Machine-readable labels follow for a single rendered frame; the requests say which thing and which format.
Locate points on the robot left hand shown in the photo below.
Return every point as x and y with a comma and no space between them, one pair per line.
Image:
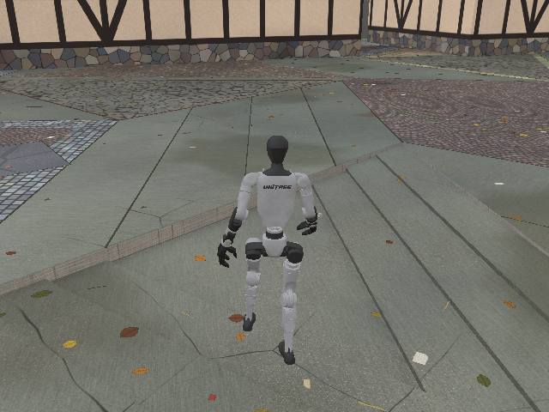
222,254

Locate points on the robot shin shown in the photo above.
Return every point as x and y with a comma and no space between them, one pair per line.
249,297
289,317

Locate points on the robot right forearm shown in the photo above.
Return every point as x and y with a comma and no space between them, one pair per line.
311,222

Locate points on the robot left forearm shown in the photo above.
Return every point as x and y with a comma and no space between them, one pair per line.
231,230

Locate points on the robot left shin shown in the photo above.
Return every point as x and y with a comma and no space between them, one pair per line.
249,297

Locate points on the robot right shin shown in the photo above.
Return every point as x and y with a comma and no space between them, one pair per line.
289,317

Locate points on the robot right upper arm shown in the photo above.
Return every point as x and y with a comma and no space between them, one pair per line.
304,183

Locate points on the robot left upper arm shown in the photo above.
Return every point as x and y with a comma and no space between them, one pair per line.
244,195

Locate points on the robot right hand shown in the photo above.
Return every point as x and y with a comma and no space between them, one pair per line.
309,231

